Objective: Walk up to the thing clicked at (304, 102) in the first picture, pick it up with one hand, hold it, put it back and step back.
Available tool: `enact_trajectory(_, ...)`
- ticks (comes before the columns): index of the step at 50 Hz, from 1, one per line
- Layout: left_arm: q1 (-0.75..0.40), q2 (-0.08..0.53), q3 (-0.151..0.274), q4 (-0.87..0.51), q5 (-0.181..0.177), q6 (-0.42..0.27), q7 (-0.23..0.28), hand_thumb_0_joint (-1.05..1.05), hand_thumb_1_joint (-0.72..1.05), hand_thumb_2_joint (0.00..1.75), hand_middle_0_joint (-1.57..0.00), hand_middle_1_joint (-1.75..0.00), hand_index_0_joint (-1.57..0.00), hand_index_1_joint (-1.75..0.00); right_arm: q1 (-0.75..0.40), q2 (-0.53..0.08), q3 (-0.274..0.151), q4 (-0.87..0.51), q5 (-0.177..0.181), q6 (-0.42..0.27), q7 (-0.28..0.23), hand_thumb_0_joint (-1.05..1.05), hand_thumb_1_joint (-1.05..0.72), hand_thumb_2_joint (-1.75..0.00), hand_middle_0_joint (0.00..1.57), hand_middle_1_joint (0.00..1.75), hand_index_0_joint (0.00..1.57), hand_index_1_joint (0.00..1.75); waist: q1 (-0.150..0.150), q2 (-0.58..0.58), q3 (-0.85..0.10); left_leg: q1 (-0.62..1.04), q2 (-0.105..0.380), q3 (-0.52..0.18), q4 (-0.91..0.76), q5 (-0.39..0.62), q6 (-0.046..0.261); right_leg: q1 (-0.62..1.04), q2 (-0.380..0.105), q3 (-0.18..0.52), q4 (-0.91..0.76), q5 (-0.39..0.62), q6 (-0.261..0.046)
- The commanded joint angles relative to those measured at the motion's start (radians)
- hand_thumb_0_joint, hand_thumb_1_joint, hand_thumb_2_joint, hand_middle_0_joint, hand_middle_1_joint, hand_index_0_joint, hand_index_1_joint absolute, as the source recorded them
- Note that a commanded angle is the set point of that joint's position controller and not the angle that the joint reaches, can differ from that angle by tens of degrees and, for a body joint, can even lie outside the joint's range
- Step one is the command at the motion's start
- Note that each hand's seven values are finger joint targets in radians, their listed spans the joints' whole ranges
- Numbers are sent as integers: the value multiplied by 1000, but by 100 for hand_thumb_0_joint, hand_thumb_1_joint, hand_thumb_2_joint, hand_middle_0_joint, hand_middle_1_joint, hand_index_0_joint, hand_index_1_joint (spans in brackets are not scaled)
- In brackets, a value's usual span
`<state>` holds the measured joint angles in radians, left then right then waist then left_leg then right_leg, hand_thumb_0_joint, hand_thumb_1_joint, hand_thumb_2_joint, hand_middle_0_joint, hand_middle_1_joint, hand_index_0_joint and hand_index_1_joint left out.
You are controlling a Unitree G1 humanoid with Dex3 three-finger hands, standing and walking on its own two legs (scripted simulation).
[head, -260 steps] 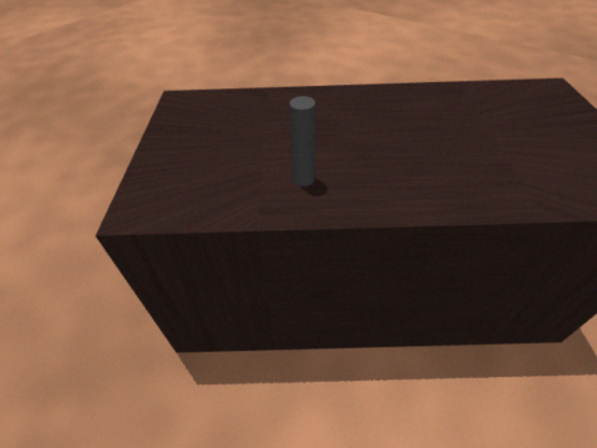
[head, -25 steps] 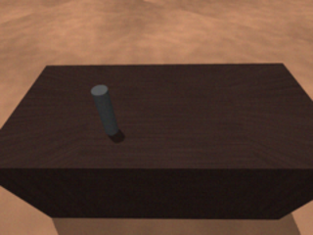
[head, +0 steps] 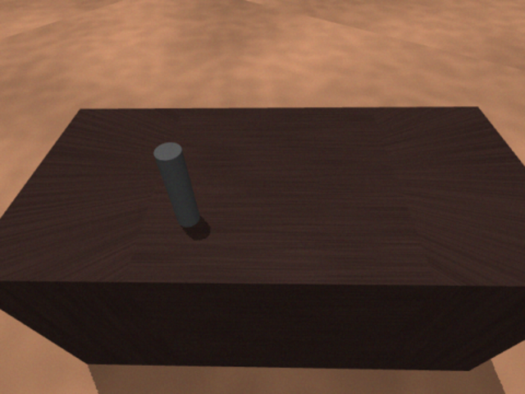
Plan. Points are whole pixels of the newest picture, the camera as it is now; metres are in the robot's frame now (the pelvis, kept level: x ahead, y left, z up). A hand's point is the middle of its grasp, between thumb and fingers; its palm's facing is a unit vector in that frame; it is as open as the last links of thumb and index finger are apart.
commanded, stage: stand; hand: left
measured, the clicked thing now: (179, 188) +0.53 +0.22 -0.03
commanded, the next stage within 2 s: rise first in 0.70 s
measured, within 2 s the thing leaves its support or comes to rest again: neither
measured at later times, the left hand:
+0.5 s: hand out of the picture +0.08 +0.25 -0.16, palm faces -0.02 -0.94 -0.34, open 7.4 cm
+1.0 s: hand out of the picture +0.15 +0.24 -0.14, palm faces +0.15 -0.94 -0.32, open 10.0 cm
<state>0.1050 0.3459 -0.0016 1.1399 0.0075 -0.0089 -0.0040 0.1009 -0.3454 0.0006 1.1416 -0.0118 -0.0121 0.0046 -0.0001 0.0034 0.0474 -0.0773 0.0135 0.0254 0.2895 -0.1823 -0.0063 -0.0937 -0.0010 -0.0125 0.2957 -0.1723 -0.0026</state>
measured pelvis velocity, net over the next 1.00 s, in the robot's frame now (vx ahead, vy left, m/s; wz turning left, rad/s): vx -0.02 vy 0.00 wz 0.01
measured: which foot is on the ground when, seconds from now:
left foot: down 0.00-1.00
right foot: down 0.00-1.00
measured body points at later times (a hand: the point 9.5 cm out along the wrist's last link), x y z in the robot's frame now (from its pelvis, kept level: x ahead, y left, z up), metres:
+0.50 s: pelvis +0.00 +0.00 +0.00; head +0.01 +0.00 +0.45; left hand +0.08 +0.30 -0.13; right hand +0.08 -0.30 -0.13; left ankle -0.01 +0.12 -0.75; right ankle -0.01 -0.12 -0.75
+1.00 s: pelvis -0.02 +0.00 -0.01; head +0.03 +0.00 +0.44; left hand +0.14 +0.29 -0.12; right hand +0.14 -0.28 -0.12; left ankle -0.01 +0.12 -0.75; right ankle -0.01 -0.12 -0.75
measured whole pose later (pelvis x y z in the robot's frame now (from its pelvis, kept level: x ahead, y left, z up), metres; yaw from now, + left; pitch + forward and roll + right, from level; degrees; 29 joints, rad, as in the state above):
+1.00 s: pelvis -0.02 +0.00 -0.01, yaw +0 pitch +2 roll +0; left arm 0.04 0.29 0.09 0.91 -0.06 -0.07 0.06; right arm 0.03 -0.29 -0.09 0.94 0.06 -0.10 -0.05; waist 0.00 0.01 0.06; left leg -0.26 0.01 0.02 0.46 -0.23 0.00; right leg -0.27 -0.01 -0.02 0.45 -0.22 0.00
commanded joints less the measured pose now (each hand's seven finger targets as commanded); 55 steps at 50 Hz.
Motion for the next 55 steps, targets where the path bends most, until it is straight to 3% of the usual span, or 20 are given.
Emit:
enact_trajectory(1,-33,219,36,-62,-1,-27,15,0,90,90,-20,-30,-20,-30,-40,-212,-36,-61,4,-21,-12,0,-90,-90,20,30,20,30,-2,-6,-78,18,128,-97,-36,162,23,1,-133,103,-40,172,-21)
enact_trajectory(18,-36,218,35,-64,1,-29,18,0,90,90,-20,-30,-20,-30,-31,-214,-37,-64,4,-19,-15,0,-90,-90,20,30,20,30,-5,-10,-88,21,132,-96,-25,196,25,21,-140,103,-39,221,-22)
enact_trajectory(25,-34,221,37,-64,1,-26,18,0,90,90,-20,-30,-20,-30,-30,-213,-38,-66,3,-19,-15,0,-90,-90,20,30,20,30,-4,-9,-70,13,131,-96,-38,157,24,11,-135,101,-46,167,-21)
enact_trajectory(39,-29,217,37,-63,0,-25,16,0,90,90,-20,-30,-20,-30,-31,-214,-38,-68,4,-21,-15,0,-90,-90,20,30,20,30,-2,4,-61,6,129,-103,-45,164,23,15,-134,97,-44,161,-21)
enact_trajectory(40,-29,215,36,-64,0,-25,15,0,82,82,-12,-22,-12,-22,-30,-214,-37,-69,4,-21,-14,0,-82,-82,12,22,12,22,1,-3,-67,7,130,-101,-41,162,26,16,-137,99,-47,162,-21)
enact_trajectory(41,-379,3,4,-415,-80,-101,23,0,74,74,-4,-14,-4,-14,-381,-18,-1,-420,108,-138,-26,0,-74,-74,5,14,5,14,-43,40,-68,-145,-17,10,74,76,11,-118,-10,-9,48,73,-9)
enact_trajectory(42,-359,102,25,-471,-110,-136,51,0,66,66,-5,-6,-1,-8,-325,-59,-3,-458,117,-157,-41,0,-66,-66,4,6,5,6,9,-23,-130,-92,-8,3,43,33,13,-34,-13,-11,31,24,-8)
enact_trajectory(43,-199,166,59,-356,-108,-126,68,0,58,58,-6,-5,-3,-8,-205,-176,-66,-362,115,-142,-60,0,-58,-58,5,5,5,5,-10,-2,-56,-119,-4,8,34,0,13,-77,-5,-11,31,2,-15)
enact_trajectory(44,-135,238,123,-280,-99,-105,78,0,50,50,-7,-6,-5,-8,-140,-213,-112,-271,108,-123,-73,0,-50,-50,5,5,5,5,-3,-2,-49,-174,-11,13,75,4,12,-118,-2,-15,60,2,-14)
enact_trajectory(45,-135,238,148,-299,-94,-98,83,0,42,42,-6,-6,-5,-8,-158,-224,-142,-286,100,-124,-78,0,-42,-42,5,5,5,5,4,-17,-117,-164,-4,8,103,35,11,-111,0,-16,93,35,-16)
enact_trajectory(46,-149,203,146,-316,-86,-104,87,0,34,34,-6,-7,-5,-8,-176,-187,-144,-295,88,-129,-82,0,-34,-34,5,5,5,5,10,8,-207,-140,-6,8,123,74,12,-86,-4,-6,113,81,-16)
enact_trajectory(47,-140,173,151,-308,-72,-110,87,0,26,27,-6,-5,-5,-6,-154,-129,-131,-267,76,-127,-77,0,-26,-26,5,5,5,5,8,34,-231,-141,-6,0,131,92,13,-94,-4,-6,125,104,-17)
enact_trajectory(49,22,198,216,-398,-48,-98,87,0,14,24,-6,-6,-6,-6,52,-156,-201,-299,58,-110,-77,0,-10,-20,5,5,5,5,5,42,-311,-83,-11,2,131,195,13,-60,3,-13,125,190,-20)
enact_trajectory(51,79,184,220,-399,-44,-84,90,0,1,16,-6,-6,-6,-5,56,-137,-187,-325,59,-98,-77,0,6,-16,5,5,5,5,16,16,-266,-82,-14,8,114,235,10,-40,4,-20,106,222,-14)
enact_trajectory(52,83,169,218,-476,-45,-84,88,0,-7,14,-6,-6,-6,-5,75,-121,-184,-384,62,-97,-73,0,12,-14,5,5,5,5,14,15,-281,-68,-15,9,109,255,8,-35,7,-22,101,234,-14)
enact_trajectory(55,46,131,202,-602,-55,-75,85,0,-19,12,-5,-5,-5,-5,38,-82,-157,-468,66,-83,-74,0,22,-12,5,5,5,5,16,20,-191,-105,-17,15,87,171,10,-81,1,-25,77,148,-13)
